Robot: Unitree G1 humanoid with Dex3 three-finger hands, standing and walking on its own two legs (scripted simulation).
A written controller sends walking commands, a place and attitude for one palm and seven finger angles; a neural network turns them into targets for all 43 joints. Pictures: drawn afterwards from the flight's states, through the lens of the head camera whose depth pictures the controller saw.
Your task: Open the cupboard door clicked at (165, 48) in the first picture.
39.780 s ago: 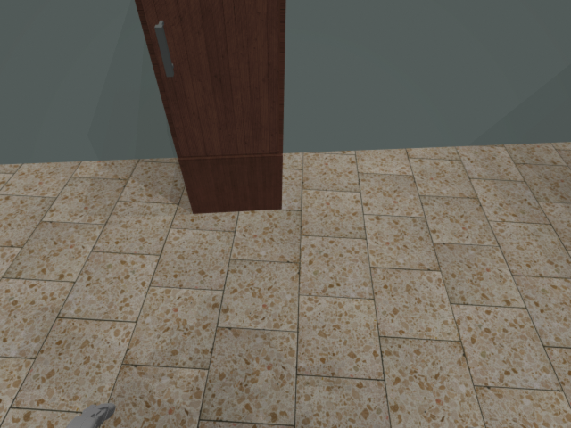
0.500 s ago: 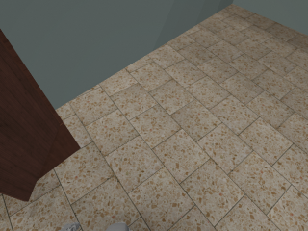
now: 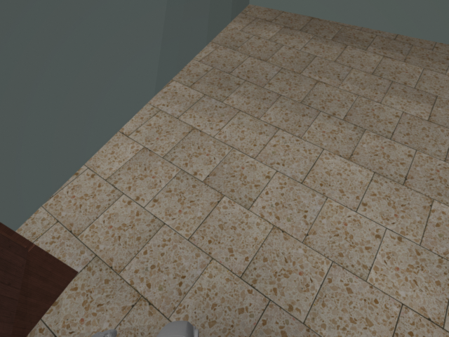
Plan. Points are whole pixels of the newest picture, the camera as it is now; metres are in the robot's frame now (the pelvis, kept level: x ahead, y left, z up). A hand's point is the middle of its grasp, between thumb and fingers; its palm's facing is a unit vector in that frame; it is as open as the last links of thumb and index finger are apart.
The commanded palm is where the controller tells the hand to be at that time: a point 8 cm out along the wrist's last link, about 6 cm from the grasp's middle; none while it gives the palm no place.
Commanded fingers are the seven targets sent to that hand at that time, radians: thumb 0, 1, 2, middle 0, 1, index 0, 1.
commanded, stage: walk to a spot facing it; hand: left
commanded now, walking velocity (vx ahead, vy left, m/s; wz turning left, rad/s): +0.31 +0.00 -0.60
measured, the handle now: out of the picture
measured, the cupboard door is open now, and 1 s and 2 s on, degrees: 41 41 41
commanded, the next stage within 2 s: turn to face it in 1.12 s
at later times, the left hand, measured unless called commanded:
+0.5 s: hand (163, 240) +0.33 +0.17 -0.15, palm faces -0.31 -0.93 -0.17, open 7.4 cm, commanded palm none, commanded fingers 0.00 0.90 0.90 -0.20 -0.30 -0.20 -0.30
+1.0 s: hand (227, 186) +0.49 +0.03 -0.15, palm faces -0.42 -0.88 -0.23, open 7.2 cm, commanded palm none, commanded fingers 0.00 0.90 0.90 -0.20 -0.30 -0.20 -0.30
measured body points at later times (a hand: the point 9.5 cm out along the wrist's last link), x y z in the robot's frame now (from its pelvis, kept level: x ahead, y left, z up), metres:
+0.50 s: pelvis +0.17 +0.02 +0.01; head +0.22 +0.02 +0.46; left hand +0.35 +0.22 -0.14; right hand +0.07 -0.20 -0.13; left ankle +0.13 +0.14 -0.73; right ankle +0.19 -0.14 -0.65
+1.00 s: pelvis +0.37 -0.13 +0.01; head +0.40 -0.15 +0.46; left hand +0.52 +0.07 -0.14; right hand +0.33 -0.37 -0.14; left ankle +0.52 -0.02 -0.68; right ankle +0.30 -0.16 -0.73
